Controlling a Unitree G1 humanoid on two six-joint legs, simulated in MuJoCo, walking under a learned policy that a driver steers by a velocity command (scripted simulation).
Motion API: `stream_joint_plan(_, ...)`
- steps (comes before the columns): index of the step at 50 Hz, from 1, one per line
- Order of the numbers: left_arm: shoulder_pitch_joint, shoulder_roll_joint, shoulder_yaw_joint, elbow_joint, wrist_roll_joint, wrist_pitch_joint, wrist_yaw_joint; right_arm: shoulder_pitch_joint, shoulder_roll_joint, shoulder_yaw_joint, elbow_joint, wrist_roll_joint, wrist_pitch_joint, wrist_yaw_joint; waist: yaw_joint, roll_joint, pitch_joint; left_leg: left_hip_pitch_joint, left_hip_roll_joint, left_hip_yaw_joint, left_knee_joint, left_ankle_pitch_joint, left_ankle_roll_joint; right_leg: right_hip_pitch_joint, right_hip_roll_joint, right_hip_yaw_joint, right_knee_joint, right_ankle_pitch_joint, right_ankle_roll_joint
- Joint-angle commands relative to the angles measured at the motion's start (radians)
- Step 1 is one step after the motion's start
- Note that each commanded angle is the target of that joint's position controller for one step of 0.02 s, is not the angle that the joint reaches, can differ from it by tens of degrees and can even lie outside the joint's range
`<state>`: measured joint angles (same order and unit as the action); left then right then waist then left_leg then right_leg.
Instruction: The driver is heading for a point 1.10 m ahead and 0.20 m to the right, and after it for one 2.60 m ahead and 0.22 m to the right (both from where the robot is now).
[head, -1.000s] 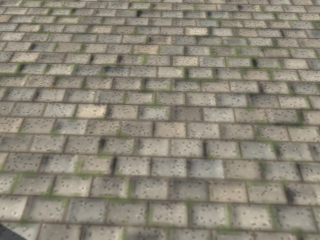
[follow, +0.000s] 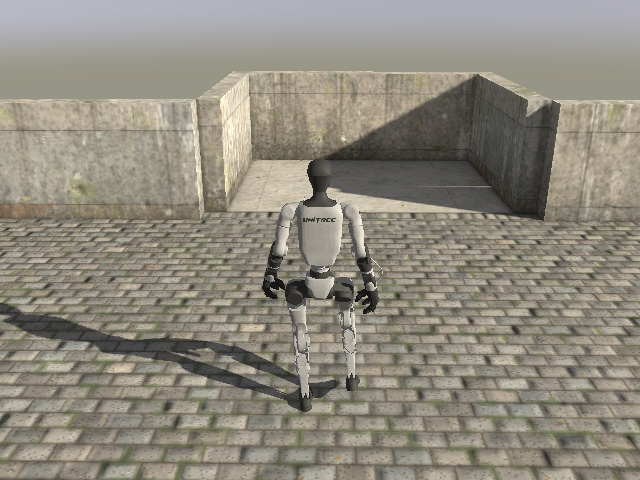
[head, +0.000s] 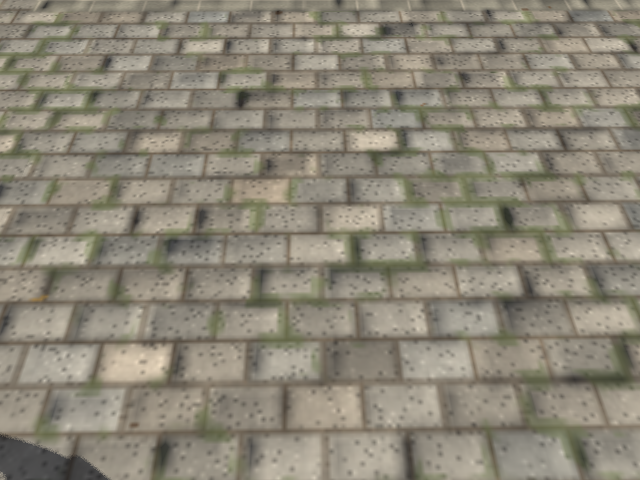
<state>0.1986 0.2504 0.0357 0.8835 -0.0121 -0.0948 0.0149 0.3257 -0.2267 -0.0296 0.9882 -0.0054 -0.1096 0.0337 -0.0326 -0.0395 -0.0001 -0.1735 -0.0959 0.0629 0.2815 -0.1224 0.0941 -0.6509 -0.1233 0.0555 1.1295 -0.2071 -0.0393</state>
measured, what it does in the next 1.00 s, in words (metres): walks ahead: right foot, then left foot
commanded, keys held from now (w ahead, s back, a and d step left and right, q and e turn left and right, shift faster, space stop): w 0.80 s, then w+e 0.20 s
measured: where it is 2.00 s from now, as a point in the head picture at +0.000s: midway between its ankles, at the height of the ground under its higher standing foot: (376, 275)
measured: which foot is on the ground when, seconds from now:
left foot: down 0.00-0.32, up 0.34-0.84, down 0.86-1.00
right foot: up 0.00-0.28, down 0.30-0.86, up 0.88-1.00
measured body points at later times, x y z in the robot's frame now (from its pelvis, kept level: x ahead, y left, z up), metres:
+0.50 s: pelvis +0.27 -0.08 +0.00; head +0.29 -0.10 +0.45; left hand +0.33 +0.18 -0.12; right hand +0.36 -0.35 -0.14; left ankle +0.28 +0.08 -0.66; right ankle +0.29 -0.17 -0.74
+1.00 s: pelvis +0.54 -0.01 -0.01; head +0.57 +0.00 +0.44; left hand +0.58 +0.25 -0.15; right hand +0.65 -0.28 -0.12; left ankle +0.60 +0.07 -0.74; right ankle +0.45 -0.16 -0.65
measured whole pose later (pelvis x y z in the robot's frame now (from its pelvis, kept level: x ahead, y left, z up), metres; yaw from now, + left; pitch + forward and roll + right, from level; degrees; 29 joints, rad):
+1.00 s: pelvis +0.54 -0.01 -0.01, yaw -2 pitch +1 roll +0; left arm 0.32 0.26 0.06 0.96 -0.04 -0.08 0.01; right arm 0.16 -0.23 -0.05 0.90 -0.01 -0.11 0.03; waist 0.00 -0.04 0.03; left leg -0.33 -0.01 0.11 0.46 -0.16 0.06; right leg -0.44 -0.05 0.05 1.19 -0.34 -0.05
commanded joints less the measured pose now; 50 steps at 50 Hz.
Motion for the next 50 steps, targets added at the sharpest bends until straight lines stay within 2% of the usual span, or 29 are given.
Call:
stream_joint_plan(1,0.033,0.042,0.011,-0.042,0.012,0.005,0.006,-0.042,-0.135,-0.022,-0.057,0.002,-0.017,-0.019,0.047,0.073,0.054,-0.101,0.285,-0.216,-0.202,0.059,0.173,-0.023,-0.043,0.004,-0.149,0.156,0.027)
stream_joint_plan(5,-0.126,0.029,0.006,-0.083,0.003,-0.005,-0.005,0.037,-0.162,-0.027,-0.040,0.018,-0.004,-0.033,-0.011,0.077,0.054,-0.020,0.267,-0.164,-0.182,0.076,0.126,0.011,0.002,-0.034,-0.427,0.304,0.036)
stream_joint_plan(8,-0.214,0.033,0.002,-0.111,-0.008,-0.008,-0.021,0.093,-0.169,-0.029,-0.017,0.025,0.006,-0.033,-0.046,0.088,0.071,0.068,0.295,-0.168,-0.149,0.050,0.120,0.015,0.023,-0.046,-0.526,0.282,0.036)
stream_joint_plan(10,-0.250,0.043,0.003,-0.132,-0.011,-0.015,-0.034,0.111,-0.170,-0.032,-0.006,0.026,0.016,-0.034,-0.050,0.094,0.080,0.139,0.327,-0.183,-0.109,0.050,0.111,0.009,0.031,-0.043,-0.575,0.219,0.016)
stream_joint_plan(12,-0.228,0.065,0.010,-0.138,-0.011,-0.024,-0.045,0.102,-0.182,-0.038,-0.004,0.027,0.027,-0.037,-0.023,0.108,0.067,0.182,0.351,-0.197,-0.055,0.097,0.096,0.064,0.047,-0.051,-0.617,0.140,-0.012)
stream_joint_plan(13,-0.174,0.083,0.019,-0.127,-0.010,-0.028,-0.046,0.083,-0.189,-0.039,-0.007,0.026,0.032,-0.037,0.013,0.118,0.040,0.183,0.345,-0.187,0.006,0.207,0.083,0.150,0.070,-0.072,-0.638,0.113,-0.029)
stream_joint_plan(14,-0.049,0.117,0.040,-0.090,-0.008,-0.030,-0.043,0.065,-0.178,-0.034,-0.014,0.022,0.038,-0.037,0.078,0.110,-0.031,0.165,0.299,-0.148,0.152,0.369,0.060,0.316,0.103,-0.097,-0.662,0.104,-0.053)
stream_joint_plan(15,0.155,0.188,0.068,-0.038,-0.002,-0.032,-0.035,0.052,-0.140,-0.018,-0.035,0.008,0.037,-0.037,0.156,0.059,-0.173,0.026,0.238,-0.091,0.419,0.348,0.025,0.606,0.018,-0.002,-0.635,0.130,-0.109)
stream_joint_plan(16,0.293,0.303,0.097,-0.012,0.014,-0.024,-0.033,0.147,-0.027,0.017,-0.055,0.004,0.016,-0.028,0.147,-0.187,-0.319,-0.399,0.074,-0.008,0.828,-0.015,-0.057,1.015,-0.232,0.421,-0.688,0.028,-0.262)
stream_joint_plan(17,0.312,0.228,0.076,-0.006,0.012,-0.022,-0.037,0.151,-0.058,0.014,-0.040,0.020,-0.011,-0.024,0.151,-0.219,-0.381,-0.550,0.050,-0.157,0.996,-0.424,-0.048,1.059,-0.290,0.683,-0.825,-0.058,-0.301)
stream_joint_plan(18,0.220,0.165,0.054,-0.021,0.007,-0.024,-0.038,0.063,-0.156,-0.013,-0.064,0.046,-0.025,-0.020,0.131,-0.146,-0.231,-0.633,0.114,-0.181,1.060,-0.367,-0.025,0.935,-0.257,0.549,-0.835,-0.066,-0.245)
stream_joint_plan(19,0.122,0.127,0.041,-0.046,0.005,-0.022,-0.038,-0.002,-0.164,-0.016,-0.081,0.048,-0.027,-0.023,0.100,-0.077,-0.147,-0.613,0.170,-0.151,1.031,-0.268,-0.019,0.789,-0.216,0.401,-0.853,0.003,-0.211)
stream_joint_plan(20,0.054,0.096,0.030,-0.056,0.007,-0.020,-0.044,-0.036,-0.149,-0.019,-0.086,0.034,-0.020,-0.029,0.072,-0.021,-0.081,-0.575,0.204,-0.135,0.966,-0.196,-0.025,0.657,-0.170,0.302,-0.893,0.070,-0.194)
stream_joint_plan(22,0.021,0.065,0.022,-0.047,0.017,-0.024,-0.052,-0.010,-0.110,-0.024,-0.079,0.022,0.009,-0.035,0.021,-0.046,-0.036,-0.464,0.238,-0.131,0.878,-0.119,-0.036,0.514,-0.107,0.184,-0.957,0.144,-0.171)
stream_joint_plan(24,0.059,0.087,0.028,-0.021,0.017,-0.030,-0.050,-0.001,-0.086,-0.023,-0.079,0.019,0.027,-0.038,0.006,-0.035,-0.016,-0.464,0.239,-0.117,0.837,-0.074,-0.051,0.483,-0.092,0.120,-0.984,0.250,-0.187)
stream_joint_plan(27,0.116,0.112,0.035,0.008,0.017,-0.025,-0.033,-0.110,-0.089,-0.029,-0.119,0.010,0.030,-0.041,0.024,-0.013,0.016,-0.560,0.243,-0.116,0.690,0.048,-0.072,0.521,-0.093,0.075,-1.001,0.334,-0.189)
stream_joint_plan(32,0.186,0.129,0.036,0.040,0.005,-0.013,-0.014,-0.291,-0.064,-0.021,-0.170,0.015,0.021,-0.026,0.075,-0.019,0.053,-0.525,0.206,-0.078,0.401,0.235,-0.074,0.554,-0.068,0.009,-1.025,0.265,-0.157)
stream_joint_plan(35,0.239,0.135,0.039,0.070,-0.001,-0.004,-0.011,-0.373,-0.066,-0.017,-0.198,0.022,0.016,-0.013,0.101,-0.020,0.084,-0.539,0.190,-0.072,0.315,0.219,-0.065,0.639,-0.097,0.011,-1.006,0.243,-0.156)
stream_joint_plan(38,0.252,0.142,0.046,0.090,-0.005,0.010,-0.003,-0.418,-0.076,-0.016,-0.228,0.026,0.006,0.005,0.096,-0.023,0.097,-0.546,0.182,-0.075,0.261,0.139,-0.036,0.730,-0.140,0.019,-0.953,0.288,-0.145)
stream_joint_plan(40,0.230,0.156,0.052,0.089,-0.006,0.019,0.000,-0.378,-0.099,-0.025,-0.224,0.026,0.000,0.012,0.062,-0.040,0.066,-0.446,0.155,-0.052,0.235,0.067,-0.011,0.753,-0.148,0.014,-0.889,0.420,-0.127)
stream_joint_plan(41,0.216,0.161,0.053,0.086,-0.006,0.023,-0.001,-0.313,-0.122,-0.038,-0.209,0.024,-0.004,0.010,0.023,-0.051,0.023,-0.319,0.121,-0.027,0.224,0.045,0.003,0.734,-0.132,0.011,-0.808,0.579,-0.116)
stream_joint_plan(42,0.198,0.144,0.046,0.081,-0.002,0.029,-0.002,-0.156,-0.162,-0.063,-0.162,0.023,-0.005,0.003,-0.056,-0.040,-0.064,-0.104,0.091,-0.009,0.208,0.057,0.027,0.680,-0.080,-0.016,-0.635,0.682,-0.094)
stream_joint_plan(43,0.191,0.113,0.030,0.056,0.010,0.028,-0.005,0.043,-0.237,-0.087,-0.118,0.010,-0.006,-0.008,-0.126,0.031,-0.212,0.226,0.235,-0.161,0.241,0.077,0.085,0.472,-0.017,-0.052,-0.345,0.488,-0.059)
stream_joint_plan(44,0.322,-0.026,-0.009,0.053,0.007,0.008,-0.014,0.139,-0.316,-0.106,-0.095,0.000,0.001,-0.010,-0.077,0.286,-0.368,0.604,0.496,-0.620,0.155,-0.095,0.231,0.054,0.166,-0.072,0.047,-0.121,0.012)
stream_joint_plan(45,0.290,0.049,0.009,0.071,-0.017,-0.014,-0.016,0.134,-0.225,-0.079,-0.100,0.004,0.000,-0.011,-0.102,0.255,-0.395,0.579,0.514,-0.769,0.046,-0.172,0.218,-0.043,0.160,0.098,0.195,-0.356,-0.002)
stream_joint_plan(46,0.199,0.126,0.032,0.038,-0.043,-0.022,-0.015,0.048,-0.179,-0.065,-0.109,0.009,-0.003,-0.014,-0.085,0.208,-0.234,0.440,0.487,-0.608,0.026,-0.162,0.162,-0.111,0.108,0.096,0.229,-0.293,-0.018)
stream_joint_plan(47,0.139,0.129,0.035,0.020,-0.042,-0.021,-0.007,-0.044,-0.145,-0.053,-0.127,0.009,-0.006,-0.015,-0.048,0.136,-0.146,0.280,0.455,-0.472,-0.004,-0.101,0.129,-0.083,0.049,0.064,0.189,-0.195,-0.021)
stream_joint_plan(48,0.111,0.116,0.042,0.017,-0.027,-0.012,0.001,-0.105,-0.110,-0.044,-0.128,0.004,-0.010,-0.011,-0.018,0.102,-0.077,0.147,0.415,-0.372,-0.048,-0.051,0.106,-0.039,0.016,0.055,0.131,-0.128,-0.020)
stream_joint_plan(50,0.164,0.068,0.047,0.032,-0.024,0.021,0.002,-0.142,-0.076,-0.038,-0.115,-0.009,-0.018,-0.008,0.035,0.144,-0.038,0.017,0.361,-0.236,-0.112,-0.002,0.082,0.068,-0.020,0.061,0.071,-0.061,-0.023)
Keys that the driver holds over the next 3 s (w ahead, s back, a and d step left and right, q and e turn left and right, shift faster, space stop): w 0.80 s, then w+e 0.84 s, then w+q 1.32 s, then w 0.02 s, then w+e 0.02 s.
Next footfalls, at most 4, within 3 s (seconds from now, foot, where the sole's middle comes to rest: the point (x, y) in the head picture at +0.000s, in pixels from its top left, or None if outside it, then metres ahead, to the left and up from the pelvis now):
0.30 right None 0.33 -0.17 -0.78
0.86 left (288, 425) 0.64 0.08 -0.78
1.44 right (400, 323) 0.90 -0.20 -0.78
1.98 left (362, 216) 1.27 -0.13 -0.78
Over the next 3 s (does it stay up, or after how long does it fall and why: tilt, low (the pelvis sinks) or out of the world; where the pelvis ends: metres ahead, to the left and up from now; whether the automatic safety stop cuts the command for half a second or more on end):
stays up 1.62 -0.21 -0.03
